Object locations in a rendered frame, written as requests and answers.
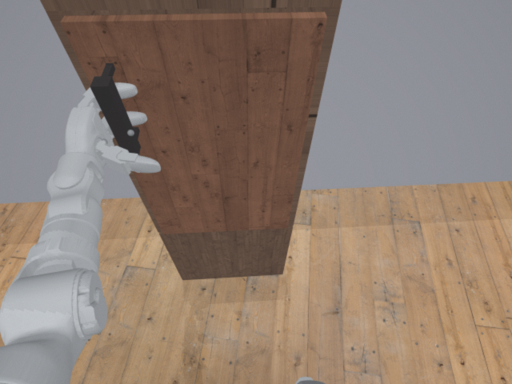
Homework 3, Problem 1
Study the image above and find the robot left forearm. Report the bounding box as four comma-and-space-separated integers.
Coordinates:
0, 152, 105, 344

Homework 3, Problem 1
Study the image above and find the robot left upper arm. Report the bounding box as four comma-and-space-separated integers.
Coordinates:
0, 268, 108, 384

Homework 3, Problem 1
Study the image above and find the handle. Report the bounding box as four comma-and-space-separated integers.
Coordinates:
90, 63, 141, 155

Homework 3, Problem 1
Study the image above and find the robot left hand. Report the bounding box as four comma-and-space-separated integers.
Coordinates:
66, 82, 161, 175

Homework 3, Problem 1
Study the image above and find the cupboard door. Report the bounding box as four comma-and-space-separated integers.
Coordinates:
60, 12, 327, 234

